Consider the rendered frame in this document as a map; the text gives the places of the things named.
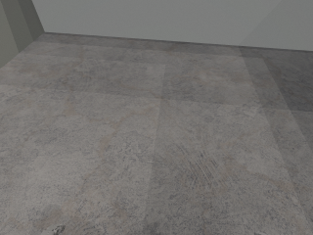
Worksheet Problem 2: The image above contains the left robot hand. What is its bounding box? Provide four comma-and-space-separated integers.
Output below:
40, 223, 66, 235

